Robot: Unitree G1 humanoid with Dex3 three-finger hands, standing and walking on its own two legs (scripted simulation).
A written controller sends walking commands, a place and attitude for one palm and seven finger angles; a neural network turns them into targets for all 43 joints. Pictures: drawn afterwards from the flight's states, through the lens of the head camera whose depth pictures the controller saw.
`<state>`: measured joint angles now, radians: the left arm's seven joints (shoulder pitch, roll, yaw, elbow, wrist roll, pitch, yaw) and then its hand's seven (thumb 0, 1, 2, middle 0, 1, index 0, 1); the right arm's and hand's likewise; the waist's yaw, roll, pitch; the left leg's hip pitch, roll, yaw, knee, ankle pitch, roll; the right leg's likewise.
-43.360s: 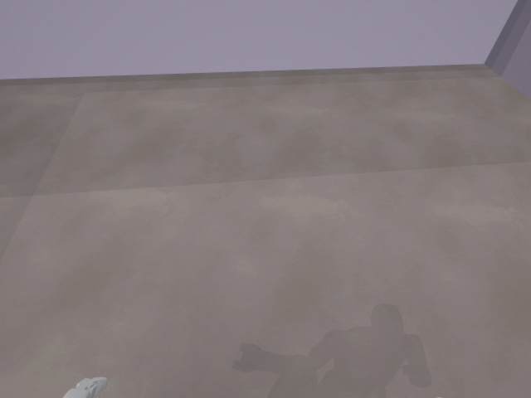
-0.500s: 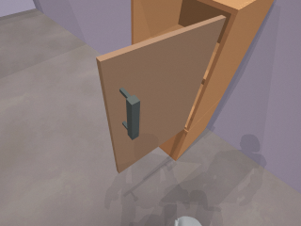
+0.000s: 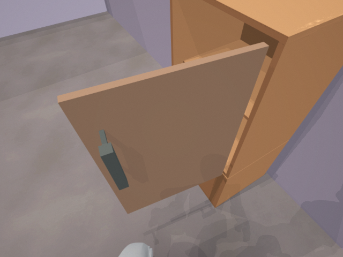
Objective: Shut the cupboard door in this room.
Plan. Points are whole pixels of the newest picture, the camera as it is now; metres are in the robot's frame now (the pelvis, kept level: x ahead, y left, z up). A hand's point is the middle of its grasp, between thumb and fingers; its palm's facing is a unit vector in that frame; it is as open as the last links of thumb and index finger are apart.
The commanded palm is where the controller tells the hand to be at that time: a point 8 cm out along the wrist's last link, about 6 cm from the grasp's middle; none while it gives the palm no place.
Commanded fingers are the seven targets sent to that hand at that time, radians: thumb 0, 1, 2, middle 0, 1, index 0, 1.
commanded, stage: shuffle to correct the standing spot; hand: left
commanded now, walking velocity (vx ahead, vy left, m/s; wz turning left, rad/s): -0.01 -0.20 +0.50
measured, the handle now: (113, 161) +0.30 +0.14 +0.07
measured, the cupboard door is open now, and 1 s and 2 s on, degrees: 81 81 81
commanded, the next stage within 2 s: come to a stop and stand still in 0.76 s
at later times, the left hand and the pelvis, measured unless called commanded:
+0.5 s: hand out of the picture +0.02 +0.13 -0.17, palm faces +0.27 -0.95 -0.18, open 7.3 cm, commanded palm none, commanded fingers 0.00 0.90 0.90 -0.20 -0.30 -0.20 -0.30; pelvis +0.01 -0.07 +0.00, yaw +13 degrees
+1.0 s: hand out of the picture -0.03 -0.04 -0.17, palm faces +0.39 -0.89 -0.22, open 7.3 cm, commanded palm none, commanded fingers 0.00 0.90 0.90 -0.20 -0.30 -0.20 -0.30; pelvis -0.02 -0.23 -0.01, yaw +22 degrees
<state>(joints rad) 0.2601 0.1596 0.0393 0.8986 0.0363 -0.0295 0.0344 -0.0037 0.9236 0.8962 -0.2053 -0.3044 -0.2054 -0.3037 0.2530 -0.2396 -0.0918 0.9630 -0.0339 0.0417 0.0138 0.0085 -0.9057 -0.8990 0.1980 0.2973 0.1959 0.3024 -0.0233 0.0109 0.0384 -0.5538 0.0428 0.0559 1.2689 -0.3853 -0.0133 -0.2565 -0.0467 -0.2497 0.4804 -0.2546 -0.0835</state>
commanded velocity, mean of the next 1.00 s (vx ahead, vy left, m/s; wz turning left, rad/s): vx -0.05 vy -0.13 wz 0.31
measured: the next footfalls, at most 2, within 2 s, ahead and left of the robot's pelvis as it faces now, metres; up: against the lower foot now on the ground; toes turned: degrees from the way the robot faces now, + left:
left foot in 0.26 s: +0.06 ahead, +0.06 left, +0.00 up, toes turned +17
right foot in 0.70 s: +0.06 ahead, -0.29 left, +0.00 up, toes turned +14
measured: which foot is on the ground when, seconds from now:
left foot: up 0.00-0.24, down 0.26-0.70, up 0.72-1.00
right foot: down 0.00-0.26, up 0.28-0.68, down 0.70-1.00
